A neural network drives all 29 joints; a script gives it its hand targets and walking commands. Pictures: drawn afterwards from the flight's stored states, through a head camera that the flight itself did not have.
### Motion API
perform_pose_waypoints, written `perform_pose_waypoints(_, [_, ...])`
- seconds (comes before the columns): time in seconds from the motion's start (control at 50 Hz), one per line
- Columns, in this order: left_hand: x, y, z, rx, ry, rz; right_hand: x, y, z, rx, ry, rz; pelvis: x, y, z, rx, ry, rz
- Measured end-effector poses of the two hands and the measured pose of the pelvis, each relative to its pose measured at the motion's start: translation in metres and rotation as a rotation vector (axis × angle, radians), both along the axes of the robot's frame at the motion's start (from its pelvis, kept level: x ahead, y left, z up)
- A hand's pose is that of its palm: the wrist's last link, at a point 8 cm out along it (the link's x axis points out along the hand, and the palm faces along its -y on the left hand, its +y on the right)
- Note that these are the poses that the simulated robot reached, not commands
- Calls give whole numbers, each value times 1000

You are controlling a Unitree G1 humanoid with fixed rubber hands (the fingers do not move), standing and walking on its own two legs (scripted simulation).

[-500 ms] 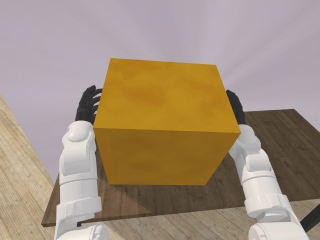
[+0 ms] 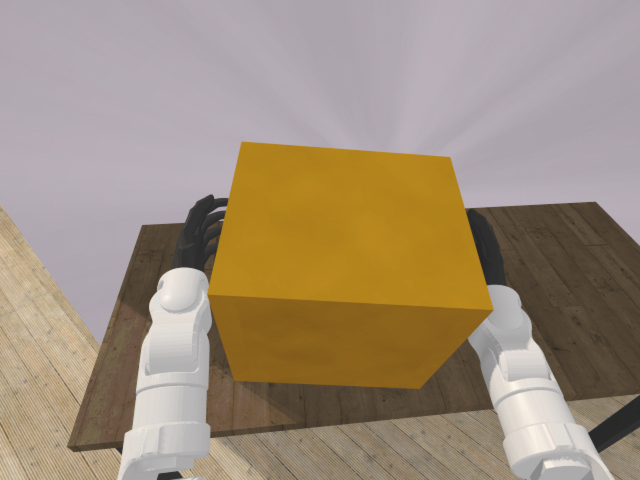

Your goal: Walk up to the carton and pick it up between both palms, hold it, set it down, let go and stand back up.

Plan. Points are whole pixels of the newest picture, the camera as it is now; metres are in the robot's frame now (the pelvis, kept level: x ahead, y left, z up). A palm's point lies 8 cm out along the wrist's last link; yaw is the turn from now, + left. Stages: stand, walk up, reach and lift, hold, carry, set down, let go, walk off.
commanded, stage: set down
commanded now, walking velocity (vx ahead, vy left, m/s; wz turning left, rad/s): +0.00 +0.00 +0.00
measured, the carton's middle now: (337, 274) +0.37 -0.02 +0.08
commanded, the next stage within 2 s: none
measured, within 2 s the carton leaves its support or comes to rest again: rests again in 1.98 s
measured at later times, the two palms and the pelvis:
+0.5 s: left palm (202, 271) +0.36 +0.16 +0.10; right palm (478, 290) +0.33 -0.20 +0.08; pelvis -0.01 +0.01 +0.00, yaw -1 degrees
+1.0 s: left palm (210, 286) +0.37 +0.16 +0.06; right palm (468, 296) +0.34 -0.20 +0.05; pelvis +0.00 +0.00 +0.00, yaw -1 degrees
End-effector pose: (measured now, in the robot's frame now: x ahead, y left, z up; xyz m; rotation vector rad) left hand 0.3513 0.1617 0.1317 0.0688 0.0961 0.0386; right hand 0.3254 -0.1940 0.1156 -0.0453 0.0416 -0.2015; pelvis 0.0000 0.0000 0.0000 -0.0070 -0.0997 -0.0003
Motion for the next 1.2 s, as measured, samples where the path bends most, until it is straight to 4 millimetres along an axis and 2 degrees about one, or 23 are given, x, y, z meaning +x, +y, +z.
perform_pose_waypoints(0.1, [-2,6,-5,-1,20,12,2,6,-2,-11,22,12,-2,-1,0,2,0,3])
perform_pose_waypoints(0.26, [-2,13,-14,2,48,11,1,13,-17,0,47,8,-8,4,1,1,24,7])
perform_pose_waypoints(0.4, [5,4,-24,6,73,-6,-1,4,-30,7,65,-14,-10,9,1,0,44,-3])
perform_pose_waypoints(0.6, [15,-10,-40,-6,88,-16,5,-10,-34,-20,78,-15,-8,5,1,2,70,-20])
perform_pose_waypoints(0.84, [17,-5,-68,0,127,0,13,-6,-57,-19,117,4,-5,1,1,3,118,-14])
perform_pose_waypoints(0.98, [22,-4,-75,14,118,-4,17,-5,-65,-16,111,0,-3,2,1,1,150,-9])
perform_pose_waypoints(1.2, [29,-13,-88,15,131,-25,17,-13,-76,-22,130,-20,-2,4,1,1,183,-20])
